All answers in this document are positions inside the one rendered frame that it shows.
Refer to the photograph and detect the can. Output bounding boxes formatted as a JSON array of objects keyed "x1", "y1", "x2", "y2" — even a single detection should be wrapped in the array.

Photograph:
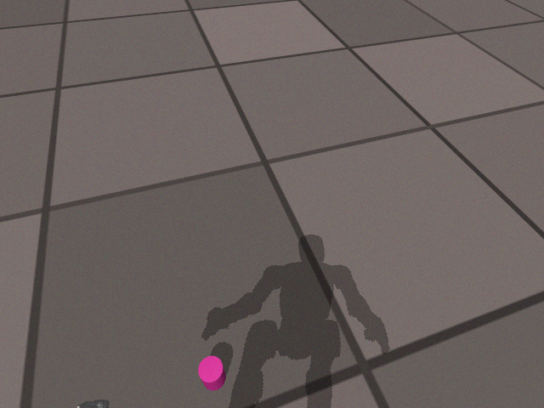
[{"x1": 198, "y1": 356, "x2": 225, "y2": 391}]

